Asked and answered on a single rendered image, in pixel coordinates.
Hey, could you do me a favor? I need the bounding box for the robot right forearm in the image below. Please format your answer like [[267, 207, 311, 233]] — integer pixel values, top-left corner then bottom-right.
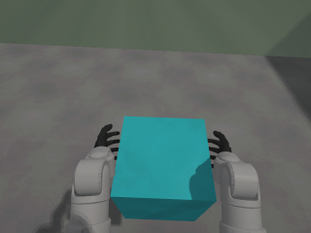
[[213, 151, 267, 233]]

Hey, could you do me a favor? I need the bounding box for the robot left hand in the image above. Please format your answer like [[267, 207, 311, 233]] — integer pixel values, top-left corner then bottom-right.
[[94, 123, 121, 160]]

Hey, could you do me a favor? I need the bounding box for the carton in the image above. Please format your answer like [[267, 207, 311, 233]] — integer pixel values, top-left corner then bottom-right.
[[110, 116, 217, 221]]

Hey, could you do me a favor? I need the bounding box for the robot right hand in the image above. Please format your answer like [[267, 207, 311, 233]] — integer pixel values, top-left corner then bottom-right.
[[207, 130, 232, 168]]

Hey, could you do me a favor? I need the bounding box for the robot left forearm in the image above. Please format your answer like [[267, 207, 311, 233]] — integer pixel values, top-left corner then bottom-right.
[[64, 146, 116, 233]]

